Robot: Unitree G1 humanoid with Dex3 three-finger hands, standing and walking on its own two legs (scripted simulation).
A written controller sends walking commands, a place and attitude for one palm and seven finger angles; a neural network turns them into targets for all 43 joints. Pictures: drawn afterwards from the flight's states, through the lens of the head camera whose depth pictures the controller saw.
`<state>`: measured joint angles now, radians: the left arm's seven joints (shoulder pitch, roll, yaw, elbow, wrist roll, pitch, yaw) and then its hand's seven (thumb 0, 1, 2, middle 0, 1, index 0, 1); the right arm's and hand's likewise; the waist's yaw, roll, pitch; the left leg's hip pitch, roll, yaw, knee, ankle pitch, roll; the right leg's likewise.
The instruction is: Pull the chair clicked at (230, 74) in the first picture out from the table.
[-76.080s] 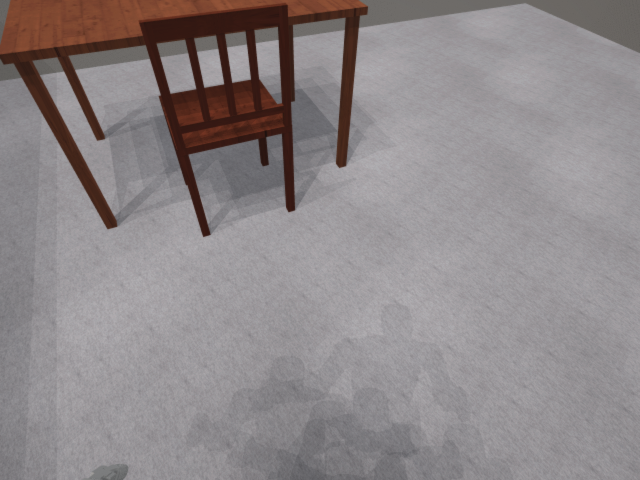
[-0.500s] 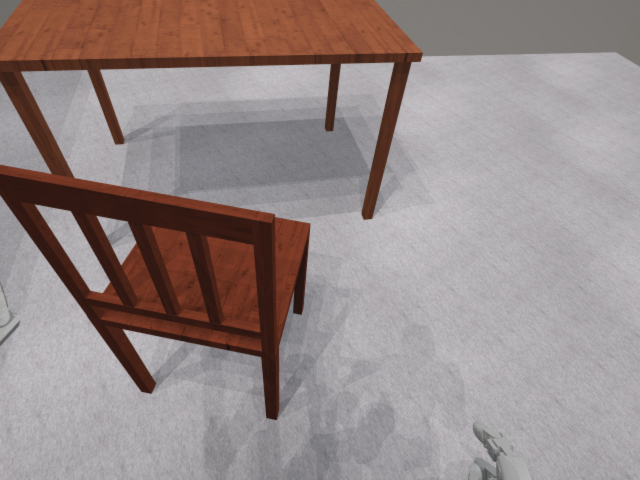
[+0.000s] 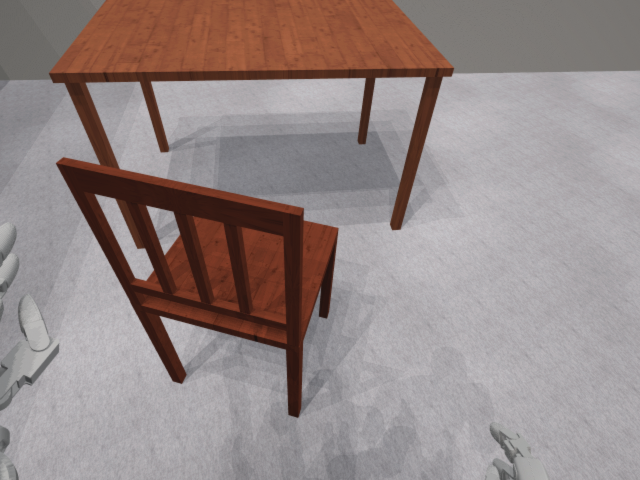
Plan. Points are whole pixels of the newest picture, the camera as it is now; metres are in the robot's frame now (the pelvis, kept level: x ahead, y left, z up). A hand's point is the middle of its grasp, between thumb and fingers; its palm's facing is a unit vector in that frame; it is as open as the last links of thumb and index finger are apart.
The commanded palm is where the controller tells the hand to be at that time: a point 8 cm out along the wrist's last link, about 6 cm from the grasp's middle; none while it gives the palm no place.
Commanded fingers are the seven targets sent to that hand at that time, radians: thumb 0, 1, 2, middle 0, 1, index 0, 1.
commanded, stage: stop stepping back and stand still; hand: left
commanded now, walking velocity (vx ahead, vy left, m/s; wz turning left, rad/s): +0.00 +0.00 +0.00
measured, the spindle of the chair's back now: (196, 260) +0.51 +0.27 -0.10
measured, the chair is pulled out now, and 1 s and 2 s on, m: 0.50 0.50 0.50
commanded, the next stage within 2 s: let the arm hang, fingers relaxed in 0.14 s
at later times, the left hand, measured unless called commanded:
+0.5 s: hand out of the picture +0.08 +0.17 -0.15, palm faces +0.00 -0.99 -0.15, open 7.4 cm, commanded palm none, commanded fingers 0.00 0.90 0.90 -0.20 -0.30 -0.20 -0.30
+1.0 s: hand out of the picture -0.05 +0.17 -0.16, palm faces +0.06 -0.97 -0.22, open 7.3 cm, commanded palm none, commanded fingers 0.00 0.90 0.90 -0.20 -0.30 -0.20 -0.30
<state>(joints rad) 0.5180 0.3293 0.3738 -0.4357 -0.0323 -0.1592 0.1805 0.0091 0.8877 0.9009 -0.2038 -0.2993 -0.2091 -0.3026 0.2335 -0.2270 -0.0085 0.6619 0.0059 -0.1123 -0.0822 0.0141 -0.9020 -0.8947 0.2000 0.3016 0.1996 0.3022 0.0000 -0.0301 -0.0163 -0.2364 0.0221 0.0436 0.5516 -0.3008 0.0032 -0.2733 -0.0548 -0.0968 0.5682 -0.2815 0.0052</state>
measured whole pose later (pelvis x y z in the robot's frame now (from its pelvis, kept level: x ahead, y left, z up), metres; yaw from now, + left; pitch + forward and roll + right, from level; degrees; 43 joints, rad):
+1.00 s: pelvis -0.02 +0.00 +0.01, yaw +1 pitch -2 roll +0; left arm 0.34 0.15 0.00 1.07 0.01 0.03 0.03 0.00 0.91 0.90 -0.20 -0.30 -0.20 -0.30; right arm 0.37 -0.13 0.01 1.05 -0.02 0.01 -0.02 0.00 -0.91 -0.89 0.20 0.30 0.20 0.30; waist 0.00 0.04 0.05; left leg -0.22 0.02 0.02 0.48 -0.23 0.00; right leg -0.24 -0.05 -0.12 0.48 -0.21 -0.01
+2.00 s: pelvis -0.01 -0.01 +0.01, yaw +2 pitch -2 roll +0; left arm 0.31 0.10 0.01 1.10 0.01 0.01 0.04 0.00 0.90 0.90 -0.20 -0.30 -0.20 -0.30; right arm 0.34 -0.10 0.00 1.10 -0.02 0.00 -0.03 0.00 -0.91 -0.89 0.20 0.30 0.20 0.30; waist 0.00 0.01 0.07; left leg -0.18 0.03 0.01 0.45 -0.23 -0.02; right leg -0.20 -0.04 -0.13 0.46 -0.21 -0.02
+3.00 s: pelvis -0.01 -0.01 +0.01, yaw +1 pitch -2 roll +0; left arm 0.32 0.10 0.01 1.10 0.01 0.01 0.04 0.00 0.90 0.90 -0.20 -0.30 -0.20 -0.30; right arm 0.34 -0.10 0.00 1.12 -0.01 -0.01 -0.04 0.00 -0.91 -0.89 0.20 0.30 0.20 0.30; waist 0.00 0.01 0.07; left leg -0.17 0.03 0.02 0.44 -0.23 -0.02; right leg -0.20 -0.04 -0.12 0.45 -0.21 -0.02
